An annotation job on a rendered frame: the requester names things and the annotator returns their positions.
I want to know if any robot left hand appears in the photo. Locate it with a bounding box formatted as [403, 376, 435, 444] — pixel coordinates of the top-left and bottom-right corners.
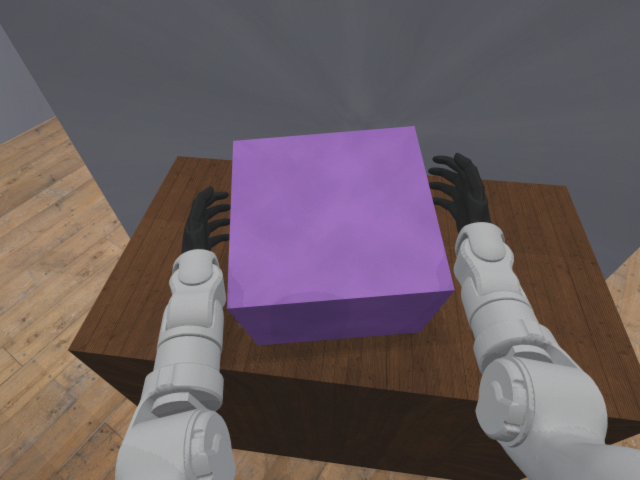
[182, 186, 231, 254]

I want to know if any robot right hand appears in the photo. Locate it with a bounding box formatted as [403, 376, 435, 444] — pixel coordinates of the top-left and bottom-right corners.
[428, 153, 491, 233]

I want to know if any left robot upper arm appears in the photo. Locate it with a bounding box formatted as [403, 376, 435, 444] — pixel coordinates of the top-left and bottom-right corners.
[117, 408, 236, 480]

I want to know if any left robot forearm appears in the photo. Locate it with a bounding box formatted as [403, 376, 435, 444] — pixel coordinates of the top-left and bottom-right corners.
[115, 249, 226, 480]

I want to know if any right robot forearm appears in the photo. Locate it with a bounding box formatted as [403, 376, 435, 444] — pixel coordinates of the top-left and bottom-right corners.
[454, 222, 608, 437]

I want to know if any right robot upper arm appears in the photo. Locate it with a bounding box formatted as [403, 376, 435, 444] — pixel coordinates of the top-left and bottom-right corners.
[476, 356, 640, 480]

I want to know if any pedestal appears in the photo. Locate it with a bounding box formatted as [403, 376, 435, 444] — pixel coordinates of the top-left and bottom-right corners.
[68, 156, 640, 480]

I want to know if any carton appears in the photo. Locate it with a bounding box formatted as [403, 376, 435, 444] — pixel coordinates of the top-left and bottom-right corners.
[227, 126, 455, 345]

